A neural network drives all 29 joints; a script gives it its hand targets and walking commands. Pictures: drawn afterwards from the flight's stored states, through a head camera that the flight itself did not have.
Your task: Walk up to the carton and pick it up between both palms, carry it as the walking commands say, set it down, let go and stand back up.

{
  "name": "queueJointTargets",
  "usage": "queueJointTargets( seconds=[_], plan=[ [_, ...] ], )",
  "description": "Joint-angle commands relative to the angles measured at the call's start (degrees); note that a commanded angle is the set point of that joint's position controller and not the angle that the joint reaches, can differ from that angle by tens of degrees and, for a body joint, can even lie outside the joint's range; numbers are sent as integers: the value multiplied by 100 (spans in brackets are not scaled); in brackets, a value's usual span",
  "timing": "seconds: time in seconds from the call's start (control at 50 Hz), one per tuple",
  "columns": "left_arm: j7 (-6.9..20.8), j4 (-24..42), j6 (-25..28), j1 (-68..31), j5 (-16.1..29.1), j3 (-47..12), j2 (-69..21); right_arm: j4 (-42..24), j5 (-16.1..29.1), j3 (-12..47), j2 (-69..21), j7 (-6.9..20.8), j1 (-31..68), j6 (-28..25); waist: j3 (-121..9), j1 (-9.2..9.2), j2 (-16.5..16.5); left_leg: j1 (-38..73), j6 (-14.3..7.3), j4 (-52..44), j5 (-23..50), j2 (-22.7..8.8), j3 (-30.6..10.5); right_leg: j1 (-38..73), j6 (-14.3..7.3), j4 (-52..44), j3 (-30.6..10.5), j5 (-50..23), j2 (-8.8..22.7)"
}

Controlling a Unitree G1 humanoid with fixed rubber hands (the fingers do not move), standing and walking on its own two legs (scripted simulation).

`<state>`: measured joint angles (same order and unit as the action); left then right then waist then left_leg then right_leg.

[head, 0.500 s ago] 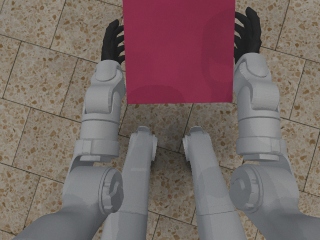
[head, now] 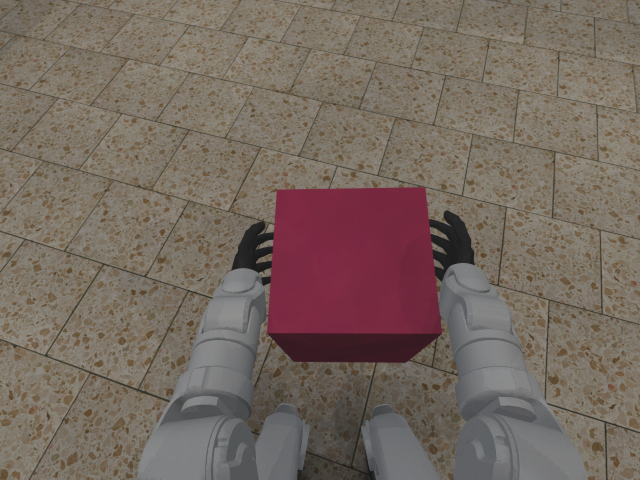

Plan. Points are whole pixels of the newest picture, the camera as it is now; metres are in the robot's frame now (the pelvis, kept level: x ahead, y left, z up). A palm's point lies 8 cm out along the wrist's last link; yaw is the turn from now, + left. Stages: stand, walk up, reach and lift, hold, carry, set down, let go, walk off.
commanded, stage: reach and lift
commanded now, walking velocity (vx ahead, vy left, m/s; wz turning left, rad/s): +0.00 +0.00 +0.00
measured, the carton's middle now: (349, 287) +0.38 -0.02 -0.09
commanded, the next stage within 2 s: none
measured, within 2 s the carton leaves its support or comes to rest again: neither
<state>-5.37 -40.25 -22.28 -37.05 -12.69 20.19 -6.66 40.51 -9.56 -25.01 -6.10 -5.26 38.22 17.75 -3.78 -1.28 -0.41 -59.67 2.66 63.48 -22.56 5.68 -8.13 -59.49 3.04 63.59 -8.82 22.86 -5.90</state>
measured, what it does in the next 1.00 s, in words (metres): rises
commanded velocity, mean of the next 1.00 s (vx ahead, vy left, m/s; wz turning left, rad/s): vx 0.00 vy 0.00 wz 0.00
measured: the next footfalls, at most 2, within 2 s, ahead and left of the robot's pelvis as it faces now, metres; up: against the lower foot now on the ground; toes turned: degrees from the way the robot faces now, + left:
none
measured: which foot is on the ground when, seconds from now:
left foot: down 0.00-1.00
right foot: down 0.00-1.00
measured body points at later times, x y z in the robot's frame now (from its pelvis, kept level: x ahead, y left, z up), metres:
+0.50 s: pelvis +0.06 -0.01 +0.07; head +0.16 -0.01 +0.51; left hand +0.39 +0.13 +0.02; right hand +0.39 -0.15 +0.02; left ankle +0.08 +0.13 -0.65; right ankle +0.07 -0.14 -0.65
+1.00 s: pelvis +0.05 +0.00 +0.09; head +0.03 +0.00 +0.54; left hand +0.36 +0.12 +0.09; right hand +0.36 -0.16 +0.11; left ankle +0.08 +0.13 -0.65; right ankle +0.08 -0.13 -0.65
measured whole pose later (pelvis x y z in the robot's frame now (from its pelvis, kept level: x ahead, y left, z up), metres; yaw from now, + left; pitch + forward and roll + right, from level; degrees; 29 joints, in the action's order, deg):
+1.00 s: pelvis +0.05 +0.00 +0.09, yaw +1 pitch -1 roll +0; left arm -4.9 -25.0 -33.7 -16.5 -12.0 10.4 -9.0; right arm 24.7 -12.0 -17.4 -9.6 -3.2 18.7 30.2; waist -2.5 -3.5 -0.1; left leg -15.4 1.2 29.4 -13.2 3.7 -10.2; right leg -15.0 1.3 29.5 -8.6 13.8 -2.6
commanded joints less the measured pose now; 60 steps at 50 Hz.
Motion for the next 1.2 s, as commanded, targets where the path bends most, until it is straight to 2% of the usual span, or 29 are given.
queueJointTargets(
  seconds=[0.0, 0.08, 0.1, 0.12, 0.14, 0.18, 0.22, 0.28, 0.3, 0.34, 0.36, 0.42, 0.44, 0.46, 0.48, 0.54, 0.62, 0.66, 0.68, 0.8, 0.86, 0.9, 0.92, 1.02, 1.04, 1.08, 1.12, 1.16, 1.18],
  plan=[
    [1367, 651, 721, -4534, 887, -3191, -6082, 532, 514, 3260, -6300, 1498, 3437, -181, -3978, -174, 194, 2548, -190, -1133, 686, 187, 434, 1701, -275, -1212, 510, -746, -203],
    [1400, 836, 791, -3808, 740, -3209, -5907, 961, -124, 2892, -6300, 1473, 2087, -93, -3794, -369, -74, 2686, -88, -1602, 971, 121, 402, 2344, -287, -1649, 557, -1195, -191],
    [1418, 490, 788, -3309, 653, -3041, -5795, 699, 120, 3224, -6498, 1513, 2122, -142, -3859, -6, -216, 3032, -148, -1670, 1422, 146, 429, 2611, -166, -1696, 593, -1555, -191],
    [1335, 664, 782, -3104, 614, -3196, -5949, 662, 102, 3253, -6373, 1534, 1758, -146, -3563, -64, 43, 2956, -105, -1722, 1652, 135, 374, 2813, -244, -1678, 443, -1888, -218],
    [1381, 69, 761, -2323, 445, -2985, -5904, 263, 285, 3543, -6490, 1573, 2131, -206, -3565, 418, -163, 3294, -233, -1921, 1875, 188, 373, 2769, -124, -1771, 549, -1994, -164],
    [1384, 739, 868, -3171, 707, -3439, -6080, 130, 311, 3506, -6168, 1560, 2172, -353, -3549, -3, 344, 3439, -151, -1933, 1744, 105, 336, 2704, -221, -1932, 393, -1834, -169],
    [1432, 939, 984, -2209, 609, -3588, -6003, -592, 726, 4321, -6584, 1585, 2152, -452, -4192, 463, -141, 3515, -279, -1931, 2790, 234, 379, 3418, -98, -1911, 384, -3044, -128],
    [1398, 2669, 1110, -2880, 1385, -4584, -5796, -1057, 936, 4866, -6540, 1443, 1335, -408, -5565, -108, 34, 4214, -113, -1925, 3905, 221, 291, 4302, -39, -1887, 296, -4475, -187],
    [1379, 2190, 1021, -2804, 1161, -4379, -5555, -368, 494, 4242, -6237, 1395, 813, -320, -4550, -361, 45, 3970, -90, -2001, 3572, 143, 195, 3549, -91, -1962, 321, -4065, -85],
    [1394, 1813, 991, -2018, 978, -4169, -5317, -645, 372, 4213, -5948, 1373, 764, -362, -3847, 8, -22, 3689, -119, -2207, 3108, 137, 284, 3630, -174, -2270, 209, -3824, -35],
    [1449, 1864, 891, -1964, 1170, -4575, -5740, -609, 298, 4195, -5884, 1345, 298, -338, -3989, -303, 134, 3909, -3, -2287, 3533, 93, 221, 3756, -243, -2328, 293, -3860, -94],
    [1429, 2787, 773, -1988, 1329, -5101, -5724, -1328, 875, 4996, -6529, 1429, 615, -168, -4863, 120, 267, 4568, -116, -2508, 3572, 181, 332, 4585, -138, -2436, 332, -3962, -102],
    [1444, 2019, 755, -1581, 984, -4377, -5184, -705, 525, 4400, -6090, 1436, 236, -85, -3396, -56, -41, 3664, -173, -2570, 3222, 53, 281, 3736, -129, -2543, 231, -3805, -24],
    [1468, 2561, 677, -1493, 1318, -5044, -6024, -1973, 984, 5322, -6340, 1402, 896, -152, -5200, 85, 156, 4740, -111, -2622, 3473, 189, 394, 5275, -89, -2678, 195, -4077, -66],
    [1491, 1618, 460, -1216, 1053, -4347, -5801, -1171, 676, 4660, -6083, 1405, 520, 50, -3461, -101, -112, 4229, -183, -2727, 2834, 110, 321, 4155, -67, -2718, 336, -3316, 9],
    [1550, 1710, 334, -664, 1050, -4189, -5714, -1113, 562, 4731, -6309, 1454, 140, 293, -2960, 96, -571, 4127, -251, -3079, 2762, 62, 340, 4686, -118, -3008, 327, -3323, 3],
    [1606, 2223, 228, -1363, 1197, -4474, -5860, -1345, 718, 4719, -6426, 1596, 305, 380, -2849, -27, -130, 4769, -195, -3203, 3236, 41, 220, 4597, -205, -3143, 333, -3610, 44],
    [1622, 2167, 50, -1017, 1276, -4343, -5922, -1622, 940, 5037, -6533, 1572, 610, 499, -3134, 265, -177, 4825, -233, -3257, 3358, 99, 317, 5088, -141, -3156, 335, -3774, 88],
    [1616, 2382, -43, -1132, 1361, -4531, -6016, -1364, 768, 4716, -6316, 1552, -38, 629, -2785, -225, -40, 4938, -143, -3413, 3421, -26, 206, 4953, -173, -3229, 376, -3671, 91],
    [1680, 2468, -295, -1492, 1434, -4646, -6217, -1785, 1017, 4732, -6484, 1640, 652, 851, -2772, -94, 132, 5327, -127, -3532, 3520, -2, 233, 5082, -201, -3501, 452, -3589, 26],
    [1614, 2314, -538, -1466, 1217, -4361, -5965, -948, 595, 4023, -6387, 1714, 139, 1232, -1709, -309, 101, 5224, -72, -3762, 2749, -131, 220, 4852, -282, -3671, 553, -2789, 63],
    [1604, 3320, -459, -2313, 1750, -5162, -6568, -1620, 856, 4542, -6441, 1752, 493, 1168, -2621, -624, 334, 5791, 58, -3693, 2723, -191, 79, 5126, -363, -3562, 532, -2718, 29],
    [1621, 2466, -603, -1873, 1474, -4512, -6380, -1845, 1146, 4780, -6568, 1737, 1419, 1240, -2365, -130, 356, 5309, -109, -3762, 2123, -25, 276, 5390, -274, -3569, 553, -2448, 144],
    [1673, 1850, -796, -2506, 1275, -3859, -5848, -851, 846, 4010, -6221, 1863, 1639, 1550, -1200, -23, 81, 5016, -185, -4003, 186, -98, 293, 4845, -311, -3801, 604, -528, 121],
    [1714, 1979, -849, -2532, 1447, -3915, -5985, -1219, 1091, 4587, -6661, 1882, 2023, 1594, -1957, 335, -232, 5216, -248, -3956, 731, -32, 385, 5453, -246, -3844, 533, -935, 156],
    [1692, 2339, -843, -3640, 1661, -4022, -5887, -1245, 1349, 4598, -6643, 1892, 2561, 1662, -1754, 146, -122, 5252, -284, -3912, 367, -96, 309, 5101, -215, -3806, 481, -476, 188],
    [1720, 1357, -1103, -2974, 1348, -3517, -5801, -1190, 1105, 4582, -6636, 1824, 2884, 1798, -1554, 555, -497, 5177, -388, -3964, 281, 28, 549, 5240, -125, -3917, 519, -207, 143],
    [1748, 2013, -1113, -3718, 1584, -3957, -5749, -1010, 1188, 4367, -6631, 1763, 2676, 1874, -1322, 122, -148, 5242, -293, -3934, 200, -99, 451, 4883, -201, -3993, 386, -122, 238],
    [1810, 2161, -1099, -3923, 1806, -3971, -5787, -1020, 1254, 4498, -6792, 1792, 2745, 1863, -1905, 239, -148, 5432, -258, -3862, 396, -45, 579, 5130, -222, -4045, 340, -229, 239]
  ],
)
